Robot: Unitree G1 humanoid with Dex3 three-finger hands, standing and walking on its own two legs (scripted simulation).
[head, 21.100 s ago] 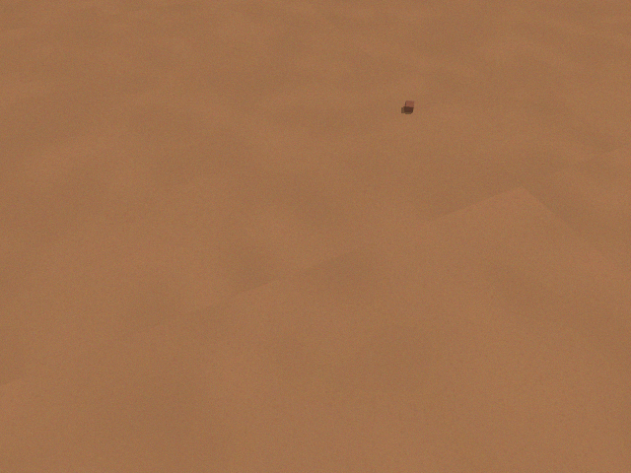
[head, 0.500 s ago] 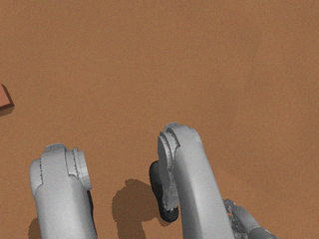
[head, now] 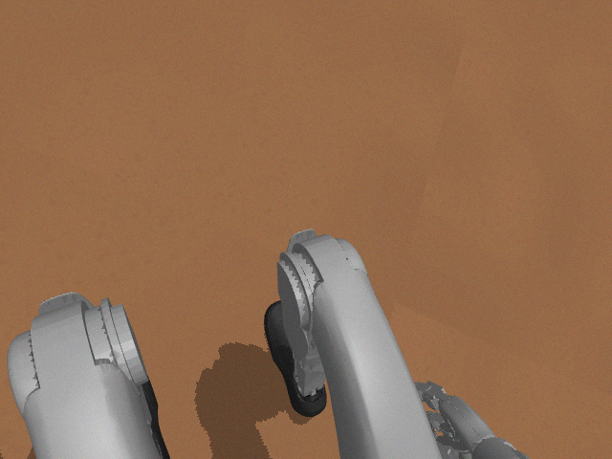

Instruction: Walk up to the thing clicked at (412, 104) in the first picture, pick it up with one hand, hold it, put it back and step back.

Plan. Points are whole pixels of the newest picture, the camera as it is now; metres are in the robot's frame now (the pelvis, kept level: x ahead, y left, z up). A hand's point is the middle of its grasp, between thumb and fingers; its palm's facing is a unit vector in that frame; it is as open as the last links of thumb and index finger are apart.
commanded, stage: approach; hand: left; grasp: from above
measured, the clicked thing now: out of the picture +0.46 +0.36 -0.30
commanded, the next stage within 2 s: rest palm in 0.22 s
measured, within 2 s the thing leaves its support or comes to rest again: neither
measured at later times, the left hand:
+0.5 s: hand out of the picture +0.42 +0.37 -0.20, palm faces -0.43 -0.20 -0.88, open 14.5 cm
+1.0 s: hand out of the picture +0.46 +0.35 -0.24, palm faces -0.38 -0.18 -0.91, open 14.5 cm
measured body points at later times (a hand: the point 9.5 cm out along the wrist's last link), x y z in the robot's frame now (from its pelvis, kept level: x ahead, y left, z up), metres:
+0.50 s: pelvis +0.00 +0.00 +0.00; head +0.26 +0.11 +0.35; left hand +0.44 +0.38 -0.15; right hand +0.08 -0.27 -0.08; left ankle +0.07 +0.13 -0.28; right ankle +0.11 -0.13 -0.28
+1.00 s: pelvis +0.00 +0.01 -0.01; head +0.28 +0.12 +0.32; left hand +0.47 +0.36 -0.19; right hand +0.04 -0.25 -0.07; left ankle +0.07 +0.14 -0.28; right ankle +0.11 -0.13 -0.28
